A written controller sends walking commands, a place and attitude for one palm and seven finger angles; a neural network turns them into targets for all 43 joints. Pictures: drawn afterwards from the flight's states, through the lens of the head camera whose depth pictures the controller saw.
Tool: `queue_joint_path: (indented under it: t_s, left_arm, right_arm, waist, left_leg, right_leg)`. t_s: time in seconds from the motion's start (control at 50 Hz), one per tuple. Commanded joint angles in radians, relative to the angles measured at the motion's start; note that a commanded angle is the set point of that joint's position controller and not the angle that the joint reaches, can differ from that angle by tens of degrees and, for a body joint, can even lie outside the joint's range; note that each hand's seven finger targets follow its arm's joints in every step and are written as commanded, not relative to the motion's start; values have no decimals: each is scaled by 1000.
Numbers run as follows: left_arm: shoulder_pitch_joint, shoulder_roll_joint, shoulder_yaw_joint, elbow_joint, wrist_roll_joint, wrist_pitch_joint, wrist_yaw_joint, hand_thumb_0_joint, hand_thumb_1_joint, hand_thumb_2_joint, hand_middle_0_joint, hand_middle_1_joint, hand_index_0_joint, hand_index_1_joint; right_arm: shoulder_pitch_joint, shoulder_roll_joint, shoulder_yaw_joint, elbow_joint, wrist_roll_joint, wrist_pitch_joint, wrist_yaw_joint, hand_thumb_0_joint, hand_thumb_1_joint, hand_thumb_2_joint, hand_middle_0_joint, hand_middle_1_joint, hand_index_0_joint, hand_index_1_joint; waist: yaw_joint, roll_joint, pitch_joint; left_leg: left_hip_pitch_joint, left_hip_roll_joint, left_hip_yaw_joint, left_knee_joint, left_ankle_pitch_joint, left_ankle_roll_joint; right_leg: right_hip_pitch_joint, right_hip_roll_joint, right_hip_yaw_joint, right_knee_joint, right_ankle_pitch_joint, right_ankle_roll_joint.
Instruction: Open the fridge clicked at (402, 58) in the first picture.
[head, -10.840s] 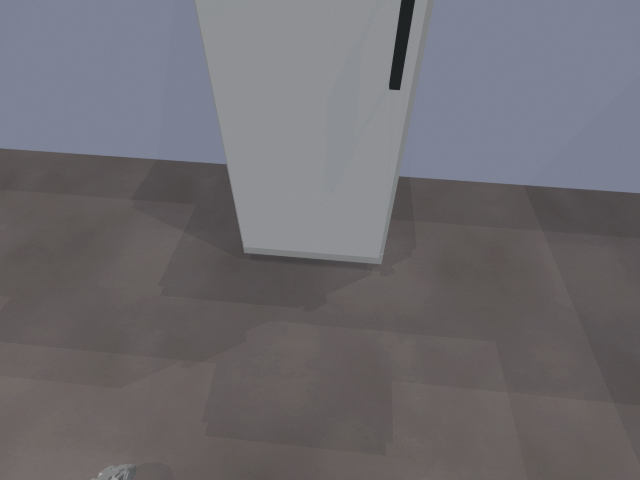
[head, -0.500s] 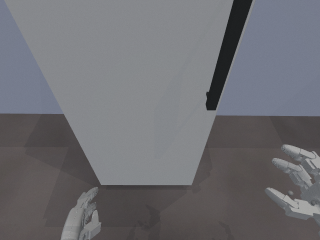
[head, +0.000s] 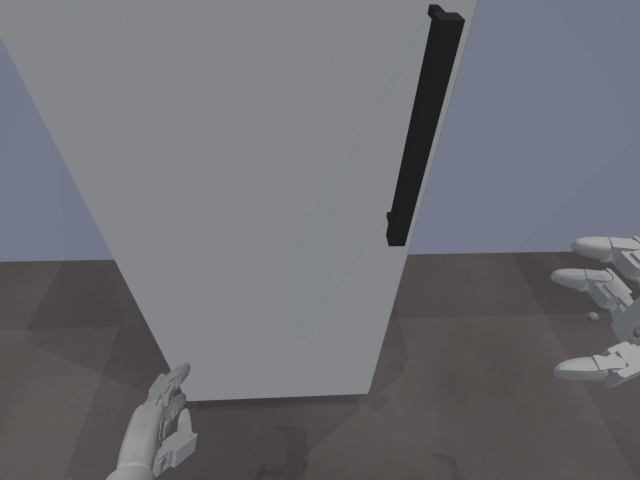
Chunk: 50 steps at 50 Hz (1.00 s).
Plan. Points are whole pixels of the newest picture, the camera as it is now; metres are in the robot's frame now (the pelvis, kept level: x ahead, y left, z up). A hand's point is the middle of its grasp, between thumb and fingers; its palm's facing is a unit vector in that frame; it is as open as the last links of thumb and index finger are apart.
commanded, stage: raise the hand to about handle height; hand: right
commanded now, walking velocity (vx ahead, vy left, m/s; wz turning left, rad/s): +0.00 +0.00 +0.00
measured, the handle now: (412, 144) +0.49 -0.12 +0.20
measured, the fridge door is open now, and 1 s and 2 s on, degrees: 0 0 0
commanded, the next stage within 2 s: move the hooked fingers beside the handle in 0.82 s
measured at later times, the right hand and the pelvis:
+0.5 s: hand (611, 245) +0.29 -0.28 +0.22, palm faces +0.05 +0.99 -0.09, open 14.0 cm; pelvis +0.01 +0.01 +0.01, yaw +0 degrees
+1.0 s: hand (601, 252) +0.28 -0.27 +0.21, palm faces +0.07 +0.99 -0.09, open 14.0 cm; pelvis +0.00 +0.01 +0.01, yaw +0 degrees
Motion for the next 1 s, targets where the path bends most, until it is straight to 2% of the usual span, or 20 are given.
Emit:
queue_joint_path:
  t_s: [0.0, 0.1, 0.2, 0.26, 0.3, 0.34, 0.4, 0.44, 0.48, 0.54, 0.6, 0.64, 0.68, 0.7, 0.74, 0.78, 0.86, 0.92, 0.94, 0.98]
  left_arm:
    - [-115, 123, 44, -155, -3, -40, 11, 0, 900, 900, -200, -300, -200, -300]
    - [-124, 124, 39, -147, -8, -17, 9, 0, 900, 900, -200, -300, -200, -300]
    - [-144, 127, 34, -153, -20, 7, 8, 0, 900, 900, -200, -300, -200, -300]
    - [-155, 127, 31, -161, -20, 15, 6, 0, 900, 900, -200, -300, -200, -300]
    - [-160, 127, 31, -162, -22, 19, 5, 0, 900, 900, -200, -300, -200, -300]
    - [-148, 134, 37, -161, -20, 30, -4, 0, 900, 900, -200, -300, -200, -300]
    - [-158, 142, 40, -171, -28, 44, -12, 0, 900, 900, -200, -300, -200, -300]
    - [-163, 140, 43, -179, -28, 51, -14, 0, 900, 900, -200, -300, -200, -300]
    - [-174, 136, 44, -191, -28, 52, -12, 0, 900, 900, -200, -300, -200, -300]
    - [-171, 126, 42, -185, -19, 44, -6, 0, 900, 900, -200, -300, -200, -300]
    - [-161, 124, 41, -176, -21, 37, 2, 0, 900, 900, -200, -300, -200, -300]
    - [-157, 128, 42, -167, -22, 41, 4, 0, 900, 900, -200, -300, -200, -300]
    - [-162, 132, 39, -167, -27, 42, 6, 0, 900, 900, -200, -300, -200, -300]
    - [-160, 131, 41, -169, -27, 40, 8, 0, 900, 900, -200, -300, -200, -300]
    - [-162, 130, 39, -172, -27, 43, 7, 0, 900, 900, -200, -300, -200, -300]
    - [-167, 131, 41, -175, -25, 42, 7, 0, 900, 900, -200, -300, -200, -300]
    - [-165, 133, 38, -168, -26, 47, 4, 0, 900, 900, -200, -300, -200, -300]
    - [-170, 133, 38, -169, -27, 44, 5, 0, 900, 900, -200, -300, -200, -300]
    - [-168, 131, 40, -163, -27, 47, 4, 0, 900, 900, -200, -300, -200, -300]
    - [-165, 130, 40, -162, -30, 45, 10, 0, 900, 900, -200, -300, -200, -300]
  right_arm:
    - [-320, -273, -109, -231, 15, -24, 1, 0, 500, -300, 300, 1200, 300, 1200]
    - [-374, -313, -138, -172, 16, 35, 14, 0, 500, -300, 300, 1200, 300, 1200]
    - [-499, -339, -123, -144, 4, 94, 23, 0, 500, -300, 300, 1200, 300, 1200]
    - [-558, -383, -145, -158, -5, 111, 21, 0, 500, -300, 300, 1200, 300, 1200]
    - [-582, -397, -156, -146, -7, 126, 23, 0, 500, -300, 300, 1200, 300, 1200]
    - [-474, -377, -161, -55, 3, 148, 35, 0, 500, -300, 300, 1200, 300, 1200]
    - [-467, -350, -137, -46, 5, 173, 47, 0, 500, -300, 300, 1200, 300, 1200]
    - [-461, -365, -145, -66, 7, 175, 42, 0, 500, -300, 300, 1200, 300, 1200]
    - [-519, -387, -160, -154, 2, 161, 30, 0, 500, -300, 300, 1200, 300, 1200]
    - [-523, -409, -187, -204, 3, 128, 4, 0, 500, -300, 300, 1200, 300, 1200]
    - [-529, -394, -185, -193, -4, 118, -6, 0, 500, -300, 300, 1200, 300, 1200]
    - [-508, -386, -170, -149, -8, 132, -6, 0, 500, -300, 300, 1200, 300, 1200]
    - [-535, -362, -137, -129, -16, 149, -3, 0, 500, -300, 300, 1200, 300, 1200]
    - [-540, -363, -136, -132, -16, 153, 0, 0, 500, -300, 300, 1200, 300, 1200]
    - [-529, -364, -127, -142, -14, 154, 6, 0, 500, -300, 300, 1200, 300, 1200]
    - [-542, -374, -141, -154, -11, 149, 10, 0, 500, -300, 300, 1200, 300, 1200]
    - [-507, -377, -156, -99, -1, 147, 14, 0, 500, -300, 300, 1200, 300, 1200]
    - [-540, -371, -141, -101, -7, 147, 10, 0, 500, -300, 300, 1200, 300, 1200]
    - [-556, -373, -129, -97, -11, 144, 6, 0, 500, -300, 300, 1200, 300, 1200]
    - [-627, -342, -89, -105, -18, 139, 3, 0, 500, -300, 300, 1200, 300, 1200]
  waist:
    - [8, -98, -146]
    - [6, -48, -153]
    - [14, -65, -138]
    - [8, -57, -168]
    - [5, -85, -184]
    - [-8, -17, -167]
    - [2, -21, -146]
    - [-3, 12, -140]
    - [-2, -50, -196]
    - [-4, -59, -191]
    - [4, -74, -188]
    - [2, -73, -145]
    - [14, -79, -126]
    - [16, -81, -142]
    - [12, -48, -145]
    - [13, -54, -175]
    - [12, -8, -151]
    - [17, -54, -140]
    - [21, -35, -124]
    - [37, -68, -142]
  left_leg:
    - [58, -26, -47, -82, 156, 20]
    - [79, -25, -45, -101, 202, 19]
    - [72, -21, -50, -120, 179, 19]
    - [94, -19, -52, -125, 182, 24]
    - [99, -16, -52, -125, 195, 25]
    - [128, -14, -53, -124, 237, 27]
    - [92, -11, -53, -120, 224, 21]
    - [99, -9, -63, -125, 212, 21]
    - [108, -10, -63, -118, 211, 20]
    - [120, -11, -66, -126, 212, 23]
    - [102, -15, -56, -125, 210, 19]
    - [98, -12, -65, -139, 190, 21]
    - [77, -12, -60, -139, 163, 17]
    - [75, -12, -61, -137, 162, 17]
    - [93, -11, -66, -140, 169, 18]
    - [96, -12, -62, -132, 184, 16]
    - [94, -10, -72, -141, 154, 13]
    - [73, -8, -65, -134, 140, 14]
    - [75, -7, -76, -145, 137, 15]
    - [56, -11, -69, -139, 137, 12]
  right_leg:
    - [59, 2, 93, -147, 228, 11]
    - [77, 4, 90, -157, 262, 9]
    - [88, 8, 88, -171, 242, 8]
    - [107, 8, 91, -177, 251, 6]
    - [121, 10, 88, -179, 264, 7]
    - [89, 8, 85, -172, 296, 7]
    - [77, 11, 79, -171, 268, 8]
    - [67, 7, 77, -162, 262, 6]
    - [98, 13, 70, -163, 268, 4]
    - [107, 9, 70, -162, 276, 4]
    - [123, 12, 68, -172, 269, 2]
    - [101, 8, 66, -173, 248, 3]
    - [94, 10, 69, -180, 222, 3]
    - [107, 11, 69, -179, 221, 2]
    - [102, 8, 72, -173, 230, 2]
    - [114, 12, 73, -170, 237, 0]
    - [83, 9, 69, -168, 211, -1]
    - [85, 11, 72, -170, 201, 1]
    - [81, 5, 70, -165, 203, 2]
    - [105, 10, 67, -165, 198, -1]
